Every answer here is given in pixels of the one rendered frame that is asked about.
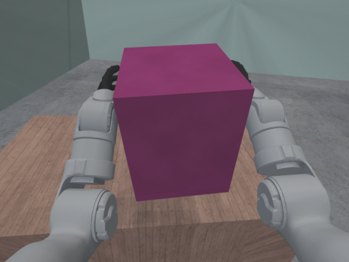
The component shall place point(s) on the robot right hand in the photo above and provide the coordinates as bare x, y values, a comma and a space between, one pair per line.
241, 69

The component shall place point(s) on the right robot forearm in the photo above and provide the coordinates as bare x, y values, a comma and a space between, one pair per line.
276, 152

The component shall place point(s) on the pedestal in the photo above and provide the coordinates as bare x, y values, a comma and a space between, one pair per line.
219, 227

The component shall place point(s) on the left robot forearm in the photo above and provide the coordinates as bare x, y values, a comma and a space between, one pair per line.
94, 141

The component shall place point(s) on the robot left upper arm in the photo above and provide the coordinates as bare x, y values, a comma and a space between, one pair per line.
81, 219

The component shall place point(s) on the carton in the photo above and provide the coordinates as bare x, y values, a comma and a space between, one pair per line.
182, 111

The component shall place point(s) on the robot left hand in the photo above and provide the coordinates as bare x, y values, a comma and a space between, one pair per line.
109, 78

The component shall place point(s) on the robot right upper arm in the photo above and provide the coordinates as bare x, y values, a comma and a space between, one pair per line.
298, 208

